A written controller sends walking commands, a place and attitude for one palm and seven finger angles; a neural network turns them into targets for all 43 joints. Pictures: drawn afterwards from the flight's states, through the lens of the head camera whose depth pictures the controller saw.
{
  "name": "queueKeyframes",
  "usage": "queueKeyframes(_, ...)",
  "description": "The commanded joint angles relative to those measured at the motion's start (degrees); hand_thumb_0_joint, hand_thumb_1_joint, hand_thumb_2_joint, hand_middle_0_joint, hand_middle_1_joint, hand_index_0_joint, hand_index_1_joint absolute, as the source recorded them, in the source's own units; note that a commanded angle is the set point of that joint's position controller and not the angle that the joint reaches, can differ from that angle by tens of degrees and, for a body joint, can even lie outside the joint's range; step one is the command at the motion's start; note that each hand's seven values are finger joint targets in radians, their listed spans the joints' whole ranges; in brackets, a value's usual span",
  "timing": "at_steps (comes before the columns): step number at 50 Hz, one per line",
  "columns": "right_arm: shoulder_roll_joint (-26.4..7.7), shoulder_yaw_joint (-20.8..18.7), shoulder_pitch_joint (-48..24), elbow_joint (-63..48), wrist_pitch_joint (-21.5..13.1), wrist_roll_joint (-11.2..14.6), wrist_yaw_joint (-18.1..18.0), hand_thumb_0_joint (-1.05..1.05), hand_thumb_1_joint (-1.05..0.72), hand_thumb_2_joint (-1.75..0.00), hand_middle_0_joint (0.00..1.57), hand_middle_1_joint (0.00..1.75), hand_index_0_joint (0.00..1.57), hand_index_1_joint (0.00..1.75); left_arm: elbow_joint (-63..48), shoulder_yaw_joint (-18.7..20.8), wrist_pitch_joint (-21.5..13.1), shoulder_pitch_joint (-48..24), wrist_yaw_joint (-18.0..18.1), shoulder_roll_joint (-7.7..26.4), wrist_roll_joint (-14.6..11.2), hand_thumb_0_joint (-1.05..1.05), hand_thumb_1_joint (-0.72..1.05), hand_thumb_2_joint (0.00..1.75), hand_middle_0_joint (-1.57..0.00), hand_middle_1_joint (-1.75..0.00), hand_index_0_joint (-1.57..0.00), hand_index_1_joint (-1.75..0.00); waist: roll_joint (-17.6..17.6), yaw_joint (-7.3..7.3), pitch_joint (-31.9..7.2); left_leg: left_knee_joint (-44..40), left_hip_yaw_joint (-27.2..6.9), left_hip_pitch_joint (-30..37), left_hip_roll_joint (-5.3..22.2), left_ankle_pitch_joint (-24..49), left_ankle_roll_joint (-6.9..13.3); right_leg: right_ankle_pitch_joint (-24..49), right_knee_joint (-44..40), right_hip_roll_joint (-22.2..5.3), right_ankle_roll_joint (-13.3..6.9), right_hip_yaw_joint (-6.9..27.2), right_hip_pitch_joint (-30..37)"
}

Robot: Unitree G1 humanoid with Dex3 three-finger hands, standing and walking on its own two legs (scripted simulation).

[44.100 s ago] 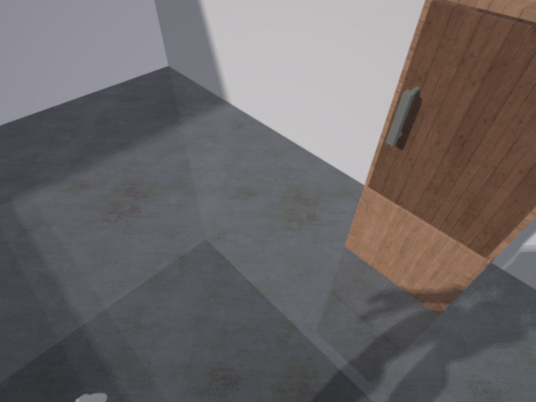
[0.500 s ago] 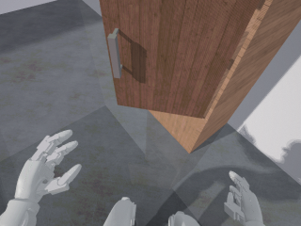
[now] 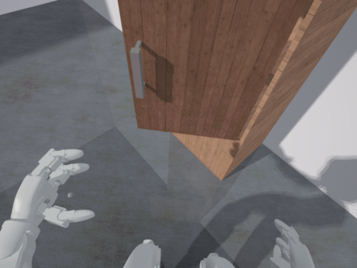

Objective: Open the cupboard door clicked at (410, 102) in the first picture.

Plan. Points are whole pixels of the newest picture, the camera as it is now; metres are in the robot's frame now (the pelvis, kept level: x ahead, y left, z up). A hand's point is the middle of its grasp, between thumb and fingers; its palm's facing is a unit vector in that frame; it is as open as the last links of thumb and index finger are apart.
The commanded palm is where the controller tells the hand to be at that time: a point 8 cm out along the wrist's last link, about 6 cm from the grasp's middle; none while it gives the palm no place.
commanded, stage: raise the hand with hooked fingers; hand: left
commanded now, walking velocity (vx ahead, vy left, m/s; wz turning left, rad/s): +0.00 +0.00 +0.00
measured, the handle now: (139, 70) +0.62 +0.15 +0.05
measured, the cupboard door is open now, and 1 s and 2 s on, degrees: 42 42 42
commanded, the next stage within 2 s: move the hooked fingers beside the handle in 1.04 s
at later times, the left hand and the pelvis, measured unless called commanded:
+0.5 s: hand (54, 170) +0.29 +0.27 +0.07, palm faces -0.04 -1.00 -0.05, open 13.9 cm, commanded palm +0.27 +0.32 +0.07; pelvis +0.01 +0.00 +0.01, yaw +0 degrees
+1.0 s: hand (64, 164) +0.30 +0.25 +0.07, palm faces -0.05 -1.00 -0.04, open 14.0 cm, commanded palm +0.27 +0.30 +0.07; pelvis +0.01 -0.02 +0.01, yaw +0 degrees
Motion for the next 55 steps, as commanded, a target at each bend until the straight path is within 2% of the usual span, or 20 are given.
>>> queueKeyframes(1, -8.6, -3.3, -1.4, -8.7, -2.8, 0.4, -0.5, 0.0, -0.9, -0.9, 0.2, 0.3, 0.2, 0.3, -11.6, 6.0, -3.0, -8.1, 0.0, 11.9, -1.7, 0.0, -0.36, 0.36, -0.29, -1.11, -0.29, -1.11, 7.1, 0.56, -12.5, -14.2, -6.6, 19.5, 0.5, 6.9, -2.4, 5.8, -8.7, 1.8, -1.8, 0.5, 0.0)
queueKeyframes(5, -8.9, -3.1, -1.0, -9.0, -2.2, 0.4, -0.5, 0.0, -0.9, -0.9, 0.2, 0.3, 0.2, 0.3, -8.7, 6.8, -1.5, -9.7, -0.5, 12.7, -1.7, 0.0, -0.45, 0.32, -0.3, -1.17, -0.3, -1.17, 5.1, 0.29, -11.4, -14.6, -6.6, 19.1, 0.5, 6.7, -2.3, 6.4, -9.5, 2.1, -1.8, 0.5, 0.8)
queueKeyframes(7, -8.9, -3.0, -1.0, -9.2, -1.9, 0.5, -0.5, 0.0, -0.9, -0.9, 0.2, 0.3, 0.2, 0.3, -8.3, 6.9, -1.2, -10.9, -1.1, 13.1, -1.7, 0.0, -0.5, 0.3, -0.3, -1.2, -0.3, -1.2, 6.0, 0.42, -12.1, -14.8, -6.5, 20.1, 0.5, 8.3, -2.6, 7.1, -9.7, 1.9, -1.7, 0.4, 1.4)
queueKeyframes(11, -9.1, -2.9, -0.7, -9.1, -1.7, 0.4, -0.5, 0.0, -0.9, -0.9, 0.2, 0.3, 0.2, 0.3, -7.5, 7.5, -0.8, -14.0, -2.3, 14.3, -1.8, 0.0, -0.5, 0.3, -0.3, -1.2, -0.3, -1.2, 6.8, 0.32, -12.9, -14.9, -6.5, 21.7, 0.6, 9.8, -2.8, 7.9, -10.1, 2.1, -1.9, 0.5, 1.4)
queueKeyframes(16, -9.3, -2.7, -0.3, -8.8, -1.3, 0.5, -0.7, 0.0, -0.9, -0.9, 0.2, 0.3, 0.2, 0.3, -3.9, 9.1, -0.2, -16.9, -4.0, 16.2, -2.4, 0.0, -0.5, 0.3, -0.3, -1.2, -0.3, -1.2, 4.9, 0.07, -12.4, -14.6, -5.7, 20.7, 0.3, 10.5, -2.4, 8.6, -11.0, 2.2, -1.8, 0.9, 2.6)
queueKeyframes(18, -9.3, -2.7, -0.3, -8.6, -1.3, 0.6, -0.8, 0.0, -0.9, -0.9, 0.2, 0.3, 0.2, 0.3, -2.9, 9.6, -0.1, -18.4, -4.8, 16.9, -2.6, 0.0, -0.5, 0.3, -0.3, -1.2, -0.3, -1.2, 5.0, 0.06, -12.5, -14.6, -5.4, 20.7, 0.2, 10.6, -2.2, 8.9, -11.3, 2.1, -1.8, 1.1, 3.4)
queueKeyframes(20, -9.5, -2.7, -0.1, -8.7, -1.4, 0.5, -0.8, 0.0, -0.9, -0.9, 0.2, 0.3, 0.2, 0.3, -3.3, 10.4, -0.2, -20.0, -5.2, 18.5, -2.6, 0.0, -0.5, 0.3, -0.3, -1.2, -0.3, -1.2, 7.1, 0.57, -14.0, -14.3, -5.4, 22.0, 0.2, 13.1, -2.4, 10.1, -10.8, 2.3, -2.2, 1.1, 3.8)
queueKeyframes(23, -9.4, -2.7, 0.0, -8.5, -1.2, 0.7, -0.9, 0.0, -0.9, -0.9, 0.2, 0.3, 0.2, 0.3, -1.1, 10.8, 0.0, -20.3, -6.0, 18.7, -2.9, 0.0, -0.5, 0.3, -0.3, -1.2, -0.3, -1.2, 6.5, 0.3, -13.0, -14.8, -4.9, 21.5, 0.2, 11.2, -2.1, 9.1, -12.1, 2.1, -1.9, 1.5, 3.9)
queueKeyframes(25, -9.6, -2.6, 0.5, -8.4, -1.1, 0.6, -1.0, 0.0, -0.9, -0.9, 0.2, 0.3, 0.2, 0.3, 1.0, 12.2, 0.4, -21.2, -6.6, 20.4, -3.4, 0.0, -0.5, 0.3, -0.3, -1.2, -0.3, -1.2, 4.4, 0.4, -12.9, -14.3, -4.6, 20.4, 0.0, 12.0, -1.8, 10.1, -12.1, 2.4, -2.1, 1.7, 5.1)
queueKeyframes(27, -9.5, -2.6, 0.6, -8.3, -0.8, 0.8, -1.0, 0.0, -0.9, -0.9, 0.2, 0.3, 0.2, 0.3, 2.3, 12.4, 0.5, -22.4, -7.2, 20.6, -3.6, 0.0, -0.5, 0.3, -0.3, -1.2, -0.3, -1.2, 5.3, 0.32, -13.3, -14.2, -3.8, 20.0, -0.2, 12.2, -1.6, 10.9, -12.7, 2.1, -1.8, 2.3, 6.0)
queueKeyframes(29, -9.5, -2.7, 0.8, -8.5, -0.9, 0.9, -0.9, 0.0, -0.9, -0.9, 0.2, 0.3, 0.2, 0.3, 2.7, 10.9, 0.6, -21.7, -7.7, 18.8, -3.6, 0.0, -0.5, 0.3, -0.3, -1.2, -0.3, -1.2, 5.2, 0.28, -13.5, -14.4, -4.0, 20.5, -0.2, 12.6, -1.5, 11.0, -12.6, 2.0, -1.7, 2.0, 5.6)
queueKeyframes(31, -9.6, -2.9, 1.1, -8.7, -0.7, 0.8, -0.7, 0.0, -0.9, -0.9, 0.2, 0.3, 0.2, 0.3, 3.8, 11.0, 0.8, -20.8, -8.2, 18.8, -3.9, 0.0, -0.5, 0.3, -0.3, -1.2, -0.3, -1.2, 2.9, 0.31, -13.6, -13.7, -3.4, 19.4, -0.3, 13.3, -1.2, 12.3, -12.8, 2.1, -1.6, 2.6, 6.6)
queueKeyframes(34, -9.5, -3.0, 1.0, -8.9, -0.7, 0.8, -0.4, 0.0, -0.9, -0.9, 0.2, 0.3, 0.2, 0.3, 2.3, 11.4, 0.3, -21.3, -7.9, 19.6, -3.6, 0.0, -0.5, 0.3, -0.3, -1.2, -0.3, -1.2, 5.1, 0.45, -13.7, -13.6, -3.2, 19.0, -0.4, 12.4, -1.2, 11.4, -12.7, 1.8, -1.6, 2.9, 6.2)
queueKeyframes(36, -9.5, -2.9, 1.3, -9.1, -0.5, 0.6, -0.3, 0.0, -0.9, -0.9, 0.2, 0.3, 0.2, 0.3, 2.0, 13.1, -0.2, -21.3, -7.5, 21.3, -3.8, 0.0, -0.5, 0.3, -0.3, -1.2, -0.3, -1.2, 4.3, 0.78, -14.5, -13.3, -3.1, 19.1, -0.4, 14.2, -1.2, 13.1, -12.2, 2.0, -1.7, 3.0, 7.3)
queueKeyframes(38, -9.2, -3.0, 1.2, -9.1, -0.5, 0.7, -0.3, 0.0, -0.9, -0.9, 0.2, 0.3, 0.2, 0.3, 1.4, 13.0, -0.7, -20.9, -7.0, 20.7, -3.8, 0.0, -0.5, 0.3, -0.3, -1.2, -0.3, -1.2, 5.5, 0.76, -14.7, -13.2, -2.7, 19.2, -0.4, 13.8, -1.2, 12.9, -12.3, 1.8, -1.5, 3.2, 7.1)
queueKeyframes(41, -9.2, -2.9, 1.1, -9.1, -0.3, 0.7, -0.4, 0.0, -0.9, -0.9, 0.2, 0.3, 0.2, 0.3, 1.3, 12.9, -1.0, -21.7, -6.7, 20.7, -3.8, 0.0, -0.5, 0.3, -0.3, -1.2, -0.3, -1.2, 4.4, 0.43, -13.8, -13.1, -2.8, 18.4, -0.3, 13.2, -1.1, 12.6, -12.3, 2.0, -1.5, 3.4, 7.1)
queueKeyframes(43, -9.1, -2.9, 1.0, -9.0, -0.4, 0.8, -0.5, 0.0, -0.9, -0.9, 0.2, 0.3, 0.2, 0.3, 0.6, 12.3, -1.2, -21.6, -6.7, 20.2, -3.6, 0.0, -0.5, 0.3, -0.3, -1.2, -0.3, -1.2, 6.3, 0.43, -14.9, -13.1, -2.7, 19.2, -0.4, 13.2, -1.1, 12.6, -12.2, 1.8, -1.4, 3.4, 7.1)
queueKeyframes(47, -9.2, -2.7, 1.1, -9.0, -0.1, 0.9, -0.6, 0.0, -0.9, -0.9, 0.2, 0.3, 0.2, 0.3, 2.8, 12.1, -0.5, -21.2, -7.1, 19.8, -3.7, 0.0, -0.5, 0.3, -0.3, -1.2, -0.3, -1.2, 3.4, 0.04, -13.8, -12.7, -2.5, 17.1, -0.4, 12.0, -0.9, 12.0, -12.7, 1.8, -1.1, 4.0, 7.6)
queueKeyframes(51, -9.1, -2.8, 1.1, -8.8, -0.2, 0.9, -0.7, 0.0, -0.9, -0.9, 0.2, 0.3, 0.2, 0.3, 1.7, 12.7, -0.7, -21.9, -7.5, 20.6, -4.1, 0.0, -0.5, 0.3, -0.3, -1.2, -0.3, -1.2, 4.4, 0.32, -15.6, -12.0, -2.3, 17.9, -0.5, 14.4, -0.9, 14.8, -12.3, 1.7, -1.2, 4.4, 8.7)
queueKeyframes(55, -9.1, -2.6, 0.9, -8.8, -0.2, 0.8, -0.6, 0.0, -0.9, -0.9, 0.2, 0.3, 0.2, 0.3, 2.9, 12.1, -0.6, -22.1, -7.6, 19.9, -4.3, 0.0, -0.5, 0.3, -0.3, -1.2, -0.3, -1.2, 3.7, 0.19, -13.7, -11.7, -2.5, 17.0, -0.4, 14.2, -0.9, 14.6, -12.0, 2.0, -1.3, 4.1, 7.7)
